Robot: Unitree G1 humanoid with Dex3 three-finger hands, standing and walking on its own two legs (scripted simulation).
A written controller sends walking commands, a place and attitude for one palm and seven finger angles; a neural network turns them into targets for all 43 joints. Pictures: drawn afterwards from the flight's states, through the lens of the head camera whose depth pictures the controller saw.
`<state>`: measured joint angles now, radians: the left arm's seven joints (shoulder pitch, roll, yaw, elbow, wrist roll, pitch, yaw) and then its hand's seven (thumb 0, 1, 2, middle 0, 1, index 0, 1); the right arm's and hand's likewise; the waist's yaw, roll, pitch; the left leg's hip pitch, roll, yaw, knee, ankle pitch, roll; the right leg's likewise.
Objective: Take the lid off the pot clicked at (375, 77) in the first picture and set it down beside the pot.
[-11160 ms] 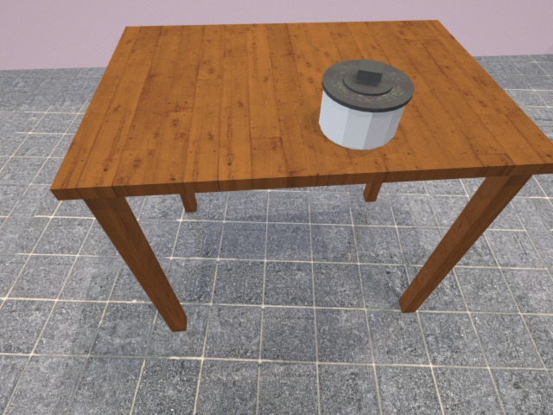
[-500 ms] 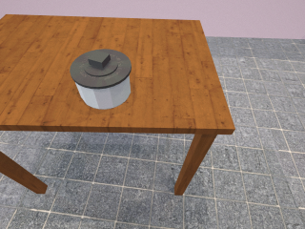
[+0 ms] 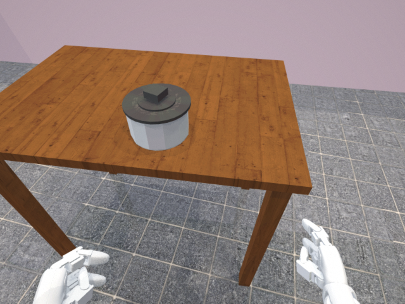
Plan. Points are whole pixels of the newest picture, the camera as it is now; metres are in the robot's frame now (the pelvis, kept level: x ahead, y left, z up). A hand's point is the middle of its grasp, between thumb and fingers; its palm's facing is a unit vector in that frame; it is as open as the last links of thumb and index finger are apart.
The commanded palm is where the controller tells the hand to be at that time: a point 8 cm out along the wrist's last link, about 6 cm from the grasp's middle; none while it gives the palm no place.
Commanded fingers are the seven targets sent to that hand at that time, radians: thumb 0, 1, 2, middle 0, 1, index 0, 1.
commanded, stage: lift the closed hand beside the body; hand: left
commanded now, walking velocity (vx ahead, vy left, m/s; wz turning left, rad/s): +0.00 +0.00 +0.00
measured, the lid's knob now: (155, 92) +0.54 +0.18 +0.16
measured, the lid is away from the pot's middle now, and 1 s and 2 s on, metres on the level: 0.00 0.00 0.00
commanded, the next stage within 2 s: raise the hand higher, near the body in 0.18 s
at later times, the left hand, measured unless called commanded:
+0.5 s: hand (80, 252) +0.17 +0.22 +0.09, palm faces +0.27 -0.84 -0.47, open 3.1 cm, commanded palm +0.11 +0.26 +0.13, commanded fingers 0.00 0.90 0.90 -1.30 -1.50 -1.30 -1.50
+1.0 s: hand (66, 216) +0.19 +0.23 +0.16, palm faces +0.36 -0.83 -0.43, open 3.1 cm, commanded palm +0.14 +0.26 +0.19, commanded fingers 0.00 0.90 0.90 -1.30 -1.50 -1.30 -1.50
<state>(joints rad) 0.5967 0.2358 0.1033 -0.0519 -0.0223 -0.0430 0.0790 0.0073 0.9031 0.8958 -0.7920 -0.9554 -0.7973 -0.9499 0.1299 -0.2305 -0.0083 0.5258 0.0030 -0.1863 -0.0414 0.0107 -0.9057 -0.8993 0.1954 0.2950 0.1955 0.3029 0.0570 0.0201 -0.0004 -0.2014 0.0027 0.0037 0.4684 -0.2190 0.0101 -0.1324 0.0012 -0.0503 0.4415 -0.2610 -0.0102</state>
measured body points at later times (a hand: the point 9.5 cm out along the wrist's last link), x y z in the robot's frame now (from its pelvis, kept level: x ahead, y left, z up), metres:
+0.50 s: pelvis +0.02 -0.02 +0.00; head +0.01 -0.04 +0.45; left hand +0.15 +0.26 +0.12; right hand +0.20 -0.24 -0.09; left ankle +0.02 +0.11 -0.74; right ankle -0.01 -0.11 -0.74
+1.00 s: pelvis +0.03 +0.00 +0.00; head +0.01 -0.02 +0.45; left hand +0.17 +0.27 +0.18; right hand +0.23 -0.20 -0.06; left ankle +0.02 +0.11 -0.74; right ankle -0.01 -0.11 -0.74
